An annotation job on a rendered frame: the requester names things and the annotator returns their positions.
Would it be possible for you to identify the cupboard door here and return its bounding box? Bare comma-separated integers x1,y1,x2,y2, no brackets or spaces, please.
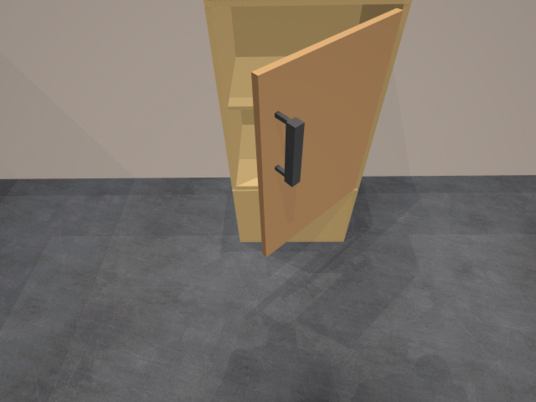
251,8,404,257

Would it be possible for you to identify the handle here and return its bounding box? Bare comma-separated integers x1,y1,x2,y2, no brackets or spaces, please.
275,111,305,187

